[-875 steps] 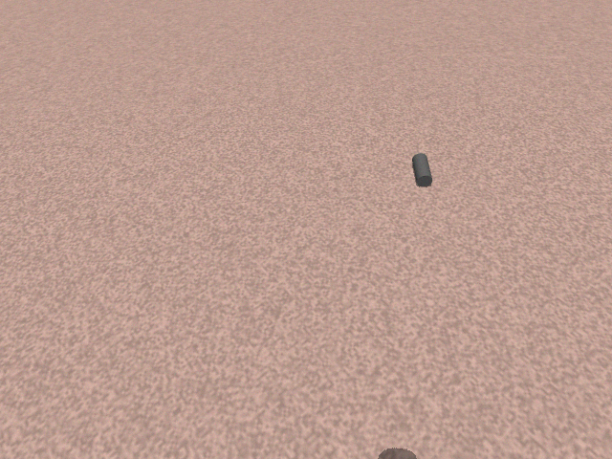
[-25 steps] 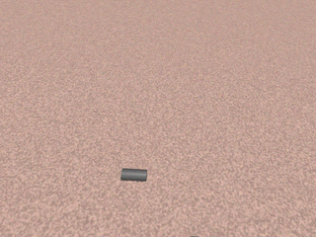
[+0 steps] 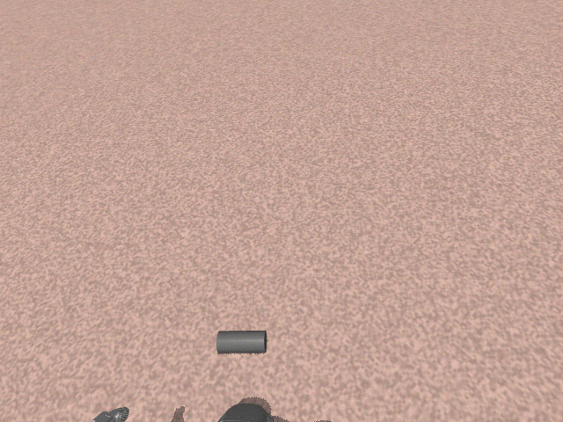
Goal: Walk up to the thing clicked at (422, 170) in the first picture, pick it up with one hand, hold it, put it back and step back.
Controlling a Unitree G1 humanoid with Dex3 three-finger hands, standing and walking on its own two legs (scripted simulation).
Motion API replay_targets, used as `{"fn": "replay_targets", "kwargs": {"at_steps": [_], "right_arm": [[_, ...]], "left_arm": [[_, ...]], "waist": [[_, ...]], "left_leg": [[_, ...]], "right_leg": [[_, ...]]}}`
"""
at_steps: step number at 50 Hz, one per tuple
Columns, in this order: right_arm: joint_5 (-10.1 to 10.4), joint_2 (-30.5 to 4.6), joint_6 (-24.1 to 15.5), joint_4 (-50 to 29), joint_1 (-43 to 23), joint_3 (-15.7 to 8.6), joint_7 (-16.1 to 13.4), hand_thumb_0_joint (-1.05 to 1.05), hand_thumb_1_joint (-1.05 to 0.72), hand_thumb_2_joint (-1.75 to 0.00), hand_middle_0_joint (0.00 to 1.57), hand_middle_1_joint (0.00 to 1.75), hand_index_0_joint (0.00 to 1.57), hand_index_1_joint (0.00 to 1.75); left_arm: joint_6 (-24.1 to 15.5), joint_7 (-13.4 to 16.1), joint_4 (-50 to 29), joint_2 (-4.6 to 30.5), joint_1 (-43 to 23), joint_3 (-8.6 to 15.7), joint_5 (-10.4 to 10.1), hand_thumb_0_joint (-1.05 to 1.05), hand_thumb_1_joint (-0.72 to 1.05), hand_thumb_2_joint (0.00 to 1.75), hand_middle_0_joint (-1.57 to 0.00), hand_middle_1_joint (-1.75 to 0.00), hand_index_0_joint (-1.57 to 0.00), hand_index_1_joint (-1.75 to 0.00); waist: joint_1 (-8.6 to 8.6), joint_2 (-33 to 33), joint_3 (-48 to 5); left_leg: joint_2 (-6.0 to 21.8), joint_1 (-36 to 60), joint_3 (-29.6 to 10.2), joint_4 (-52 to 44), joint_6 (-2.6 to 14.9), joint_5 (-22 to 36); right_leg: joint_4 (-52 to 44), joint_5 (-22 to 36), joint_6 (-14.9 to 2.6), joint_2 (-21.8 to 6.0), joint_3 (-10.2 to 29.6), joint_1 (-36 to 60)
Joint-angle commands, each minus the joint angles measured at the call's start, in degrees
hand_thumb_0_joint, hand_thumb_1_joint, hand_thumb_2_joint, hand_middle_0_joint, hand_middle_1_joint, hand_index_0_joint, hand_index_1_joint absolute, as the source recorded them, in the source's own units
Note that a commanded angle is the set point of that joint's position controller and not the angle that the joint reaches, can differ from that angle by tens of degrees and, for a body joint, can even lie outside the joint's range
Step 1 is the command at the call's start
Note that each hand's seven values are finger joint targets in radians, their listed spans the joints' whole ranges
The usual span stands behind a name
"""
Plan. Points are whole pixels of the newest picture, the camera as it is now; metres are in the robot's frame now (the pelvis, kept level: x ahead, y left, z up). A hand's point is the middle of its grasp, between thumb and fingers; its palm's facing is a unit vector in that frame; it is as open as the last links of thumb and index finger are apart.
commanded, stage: walk up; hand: left
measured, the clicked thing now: (242, 341) +0.45 +0.24 -0.74
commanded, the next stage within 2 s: none
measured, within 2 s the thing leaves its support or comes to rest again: neither
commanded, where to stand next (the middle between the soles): +0.07 +0.00 m, yaw +1 degrees
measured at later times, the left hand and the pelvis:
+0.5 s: hand out of the picture +0.08 +0.28 -0.17, palm faces +0.00 -0.92 -0.39, open 7.4 cm; pelvis +0.01 +0.00 -0.02, yaw +1 degrees
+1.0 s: hand out of the picture +0.06 +0.28 -0.15, palm faces +0.03 -0.92 -0.38, open 7.4 cm; pelvis -0.01 +0.01 -0.01, yaw +3 degrees
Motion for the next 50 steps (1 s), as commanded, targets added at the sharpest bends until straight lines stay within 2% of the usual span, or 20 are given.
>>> {"fn": "replay_targets", "kwargs": {"at_steps": [1, 9, 11, 12, 13, 17, 22, 25, 26, 27, 28, 29, 32, 36, 39, 40, 42, 44, 47, 50], "right_arm": [[-0.1, -7.3, -0.2, -2.1, 4.7, -2.3, -0.6, 0.0, -0.9, -0.9, 0.2, 0.3, 0.2, 0.3], [-1.6, -9.4, 0.2, -0.4, 2.2, -3.6, -1.3, 0.0, -0.9, -0.9, 0.2, 0.3, 0.2, 0.3], [-2.3, -16.2, 0.4, -2.5, -0.5, -5.1, -1.5, 0.0, -0.9, -0.9, 0.2, 0.3, 0.2, 0.3], [-1.4, -16.6, 0.5, -3.3, -2.6, -4.9, -1.3, 0.0, -0.9, -0.9, 0.2, 0.3, 0.2, 0.3], [-1.5, -15.9, 0.6, -2.9, -3.7, -4.9, -1.4, 0.0, -0.9, -0.9, 0.2, 0.3, 0.2, 0.3], [-1.4, -13.0, 1.5, -4.4, -8.4, -3.9, -1.8, 0.0, -0.9, -0.9, 0.2, 0.3, 0.2, 0.3], [-2.5, -12.6, 2.7, -4.1, -7.3, -4.0, -0.7, 0.0, -0.9, -0.9, 0.2, 0.3, 0.2, 0.3], [-2.0, -11.9, 4.0, -4.0, -10.8, -3.5, -0.2, 0.0, -0.9, -0.9, 0.2, 0.3, 0.2, 0.3], [-1.2, -8.8, 4.2, -3.8, -10.8, -2.5, -0.1, 0.0, -0.9, -0.9, 0.2, 0.3, 0.2, 0.3], [-0.7, -6.6, 4.1, -4.6, -11.0, -1.8, 0.1, 0.0, -0.9, -0.9, 0.2, 0.3, 0.2, 0.3], [-1.1, -8.7, 4.2, -4.2, -12.7, -2.6, -0.5, 0.0, -0.9, -0.9, 0.2, 0.3, 0.2, 0.3], [-1.3, -11.0, 4.2, -2.9, -12.2, -3.6, -0.7, 0.0, -0.9, -0.9, 0.2, 0.3, 0.2, 0.3], [-0.5, -8.8, 3.2, -0.6, -10.5, -3.0, 0.2, 0.0, -0.9, -0.9, 0.2, 0.3, 0.2, 0.3], [-0.9, -7.7, 2.2, 0.3, -10.7, -1.9, 0.1, 0.0, -0.9, -0.9, 0.2, 0.3, 0.2, 0.3], [-1.6, -9.4, 0.4, 3.4, -5.7, -2.8, -0.4, 0.0, -0.9, -0.9, 0.2, 0.3, 0.2, 0.3], [-2.0, -11.8, -0.3, 3.8, -4.2, -3.3, -0.8, 0.0, -0.9, -0.9, 0.2, 0.3, 0.2, 0.3], [-1.1, -16.1, -0.4, 3.6, -6.2, -4.0, -0.7, 0.0, -0.9, -0.9, 0.2, 0.3, 0.2, 0.3], [-1.6, -14.1, 0.1, 3.3, -8.8, -3.1, -0.5, 0.0, -0.9, -0.9, 0.2, 0.3, 0.2, 0.3], [-0.8, -10.2, 0.4, 2.5, -13.7, -1.3, -0.3, 0.0, -0.9, -0.9, 0.2, 0.3, 0.2, 0.3], [-0.5, -7.4, 1.0, 3.9, -11.4, -0.3, -0.3, 0.0, -0.9, -0.9, 0.2, 0.3, 0.2, 0.3]], "left_arm": [[-1.0, 2.8, -3.6, 14.6, 1.8, 3.7, 0.7, 0.0, 0.9, 0.9, -0.2, -0.3, -0.2, -0.3], [1.7, 3.7, -3.6, 15.5, -3.6, 2.6, -0.8, 0.0, 0.9, 0.9, -0.2, -0.3, -0.2, -0.3], [2.7, 3.8, -3.7, 12.7, -1.3, 2.2, -1.7, 0.0, 0.9, 0.9, -0.2, -0.3, -0.2, -0.3], [3.9, 4.3, -2.5, 13.0, 0.9, 2.2, -2.0, 0.0, 0.9, 0.9, -0.2, -0.3, -0.2, -0.3], [4.5, 4.8, -1.1, 13.5, 1.1, 2.3, -1.5, 0.0, 0.9, 0.9, -0.2, -0.3, -0.2, -0.3], [4.6, 4.1, 1.3, 13.9, 1.4, 3.0, -0.9, 0.0, 0.9, 0.9, -0.2, -0.3, -0.2, -0.3], [3.1, 4.1, 2.7, 13.4, 1.7, 2.9, 0.0, 0.0, 0.9, 0.9, -0.2, -0.3, -0.2, -0.3], [1.8, 4.5, 6.2, 11.8, 7.1, 2.9, 0.9, 0.0, 0.9, 0.9, -0.2, -0.3, -0.2, -0.3], [1.0, 4.7, 5.7, 14.0, 4.9, 3.2, 1.9, 0.0, 0.9, 0.9, -0.2, -0.3, -0.2, -0.3], [0.4, 4.8, 4.2, 17.8, 2.7, 4.1, 3.0, 0.0, 0.9, 0.9, -0.2, -0.3, -0.2, -0.3], [0.6, 4.9, 2.8, 22.3, -2.7, 4.9, 2.8, 0.0, 0.9, 0.9, -0.2, -0.3, -0.2, -0.3], [0.4, 4.8, 1.3, 23.3, -6.5, 4.8, 2.9, 0.0, 0.9, 0.9, -0.2, -0.3, -0.2, -0.3], [-0.4, 4.4, 1.6, 16.0, -7.0, 3.4, 2.2, 0.0, 0.9, 0.9, -0.2, -0.3, -0.2, -0.3], [-0.2, 3.9, 2.3, 16.6, -3.1, 3.4, 2.2, 0.0, 0.9, 0.9, -0.2, -0.3, -0.2, -0.3], [0.9, 3.3, 1.5, 14.5, -4.5, 2.7, 1.2, 0.0, 0.9, 0.9, -0.2, -0.3, -0.2, -0.3], [1.0, 3.3, 1.0, 12.6, -2.6, 2.1, 0.6, 0.0, 0.9, 0.9, -0.2, -0.3, -0.2, -0.3], [1.6, 3.7, 2.7, 13.4, -2.7, 2.3, 0.5, 0.0, 0.9, 0.9, -0.2, -0.3, -0.2, -0.3], [1.5, 3.2, 2.8, 13.7, -3.9, 2.3, 0.7, 0.0, 0.9, 0.9, -0.2, -0.3, -0.2, -0.3], [0.3, 3.1, 5.3, 13.4, 0.8, 2.2, 1.0, 0.0, 0.9, 0.9, -0.2, -0.3, -0.2, -0.3], [-0.1, 3.6, 5.6, 18.4, -3.2, 3.0, 1.5, 0.0, 0.9, 0.9, -0.2, -0.3, -0.2, -0.3]], "waist": [[0.0, -9.8, -4.4], [-2.26, -7.2, -8.3], [-0.98, 7.8, -10.3], [-0.75, 11.2, -11.5], [-0.81, 10.8, -11.1], [0.2, 8.2, -10.3], [-1.56, 9.0, -12.6], [1.93, 7.1, -12.4], [1.18, 1.2, -9.5], [0.74, -8.9, -6.1], [1.01, -9.9, -2.1], [-0.13, -10.4, -0.5], [-1.39, -9.1, -1.3], [0.74, -14.0, -4.9], [-1.56, -10.7, -9.8], [-1.23, -4.1, -12.9], [-0.85, 4.1, -11.4], [-0.42, 5.2, -7.7], [2.69, 4.9, -6.2], [0.52, -2.8, -6.4]], "left_leg": [[0.2, -1.6, -1.3, -10.0, -1.83, 5.4], [0.1, 13.4, 1.1, -31.2, 1.64, 23.5], [14.8, 15.0, -17.6, -38.2, 8.13, 42.3], [19.3, 13.9, -23.5, -39.4, 14.31, 43.7], [20.5, 11.7, -26.3, -40.0, 16.54, 38.0], [12.7, 7.5, -12.8, -38.9, 11.14, 29.3], [11.6, 13.9, -13.0, -37.5, 10.89, 18.1], [10.6, 8.5, -10.8, -31.6, 9.02, 15.7], [7.7, 2.1, -8.4, -26.9, 5.51, 16.2], [1.3, -6.9, -4.3, -20.5, 1.43, 8.8], [-1.0, -5.7, -5.3, -15.4, -0.21, -4.4], [0.5, 1.0, -7.0, -10.7, -0.48, -5.0], [-1.9, -0.1, -5.4, -14.6, -0.21, 0.6], [-1.2, 4.3, 0.3, -27.5, -0.2, 2.9], [0.5, 17.6, -2.5, -40.5, 1.28, 18.7], [6.9, 24.8, -11.9, -40.8, 4.04, 27.0], [17.5, 18.4, -24.4, -41.1, 13.74, 19.2], [13.9, 11.7, -18.8, -43.7, 11.83, 12.0], [6.5, 4.2, -9.2, -37.4, 3.51, 15.0], [-0.4, 4.0, -1.7, -29.6, -0.57, 7.4]], "right_leg": [[-6.9, 45.1, -11.7, -11.4, 5.8, 3.7], [6.2, 26.2, -6.19, -10.4, 5.7, -3.9], [18.5, 1.9, -0.36, 0.3, 0.6, -7.9], [27.1, -22.1, -0.02, 4.3, 2.7, -7.1], [31.4, -24.7, 0.1, 2.7, 6.2, -6.5], [31.9, -19.5, -0.15, 3.5, 6.5, -7.0], [14.9, -17.8, 1.79, 2.5, 1.0, -6.1], [-7.1, -5.2, 0.63, 2.6, 0.6, 4.5], [-9.7, -5.5, -0.4, -0.8, 8.3, 5.7], [-14.2, -7.6, -4.49, -12.4, 26.1, 4.7], [-16.1, -7.6, -11.12, -20.9, 31.1, -5.4], [-14.5, -2.9, -13.73, -22.7, 31.1, -12.4], [-7.5, 19.2, -7.75, -11.8, 12.4, -1.1], [-3.9, 22.8, -5.22, -9.4, 9.7, 5.4], [4.8, 19.2, -1.99, -6.5, 5.6, 2.3], [12.0, 14.1, 0.06, -3.1, 3.5, -3.5], [13.0, -17.2, 0.63, 0.2, 2.5, -5.5], [10.0, -18.6, -0.17, -0.2, 3.8, -3.4], [-5.8, -1.3, -0.51, -1.5, 4.7, 6.9], [-13.1, -2.0, -7.37, -13.3, 19.1, 4.8]]}}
